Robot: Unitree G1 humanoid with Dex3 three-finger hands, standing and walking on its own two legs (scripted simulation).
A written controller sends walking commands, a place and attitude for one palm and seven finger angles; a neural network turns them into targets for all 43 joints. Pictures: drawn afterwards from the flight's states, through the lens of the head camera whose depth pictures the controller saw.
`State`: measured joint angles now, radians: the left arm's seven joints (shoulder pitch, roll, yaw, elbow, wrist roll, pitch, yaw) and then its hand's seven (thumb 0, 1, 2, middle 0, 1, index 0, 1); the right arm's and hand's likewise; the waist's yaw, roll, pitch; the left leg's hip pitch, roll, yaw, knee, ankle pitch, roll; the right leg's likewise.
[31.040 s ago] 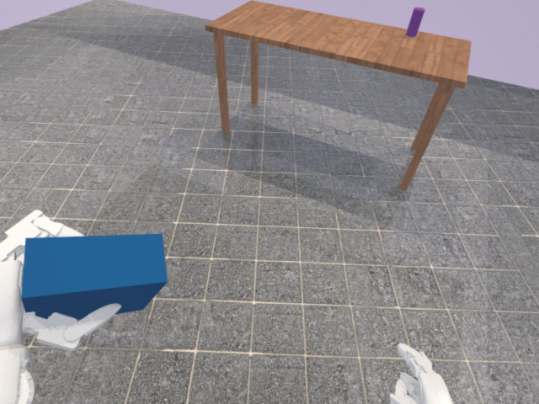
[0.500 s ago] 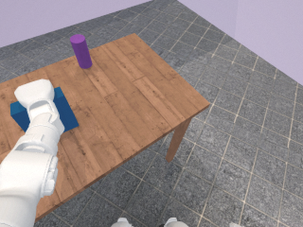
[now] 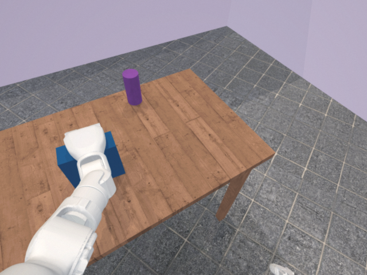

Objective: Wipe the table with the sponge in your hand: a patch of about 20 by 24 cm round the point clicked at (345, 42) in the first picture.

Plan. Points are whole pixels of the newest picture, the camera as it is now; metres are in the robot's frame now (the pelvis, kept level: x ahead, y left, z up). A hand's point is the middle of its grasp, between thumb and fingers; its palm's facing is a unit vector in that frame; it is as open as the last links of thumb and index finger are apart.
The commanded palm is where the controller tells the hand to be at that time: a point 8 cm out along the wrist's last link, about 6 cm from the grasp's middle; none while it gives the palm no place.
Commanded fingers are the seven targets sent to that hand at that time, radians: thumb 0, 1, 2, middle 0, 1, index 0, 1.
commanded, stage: wipe back along the third lane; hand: left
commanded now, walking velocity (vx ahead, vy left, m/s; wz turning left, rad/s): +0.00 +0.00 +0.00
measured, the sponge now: (95, 166) +0.39 +0.26 -0.05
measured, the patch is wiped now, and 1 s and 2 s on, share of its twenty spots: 0.95 1.00 1.00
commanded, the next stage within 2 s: none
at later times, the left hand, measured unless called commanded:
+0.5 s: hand (99, 169) +0.35 +0.23 +0.00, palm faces -0.07 -0.01 -1.00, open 10.0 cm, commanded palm +0.30 +0.18 +0.03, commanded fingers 0.00 0.10 1.30 -1.20 -1.60 -1.20 -1.60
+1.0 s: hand (109, 189) +0.30 +0.19 +0.00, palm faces -0.06 -0.02 -1.00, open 10.0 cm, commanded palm +0.26 +0.15 +0.03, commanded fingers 0.00 0.10 1.30 -1.20 -1.60 -1.20 -1.60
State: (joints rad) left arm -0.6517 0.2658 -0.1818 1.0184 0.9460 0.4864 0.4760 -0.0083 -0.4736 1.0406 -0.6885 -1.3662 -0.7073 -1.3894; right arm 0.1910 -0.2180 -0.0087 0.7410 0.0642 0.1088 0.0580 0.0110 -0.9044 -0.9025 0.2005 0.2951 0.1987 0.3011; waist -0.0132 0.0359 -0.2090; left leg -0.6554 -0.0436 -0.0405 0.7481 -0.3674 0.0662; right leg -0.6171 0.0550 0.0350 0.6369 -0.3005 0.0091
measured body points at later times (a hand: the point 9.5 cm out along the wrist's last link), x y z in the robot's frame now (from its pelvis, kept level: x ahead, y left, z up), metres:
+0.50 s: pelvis +0.02 -0.01 +0.01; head +0.03 -0.01 +0.46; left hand +0.35 +0.22 +0.05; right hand +0.22 -0.22 -0.10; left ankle -0.01 +0.07 -0.71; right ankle +0.00 -0.14 -0.71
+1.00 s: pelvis +0.00 -0.04 +0.01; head +0.00 -0.05 +0.46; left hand +0.30 +0.19 +0.05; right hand +0.21 -0.25 -0.09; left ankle -0.01 +0.07 -0.71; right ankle +0.00 -0.14 -0.71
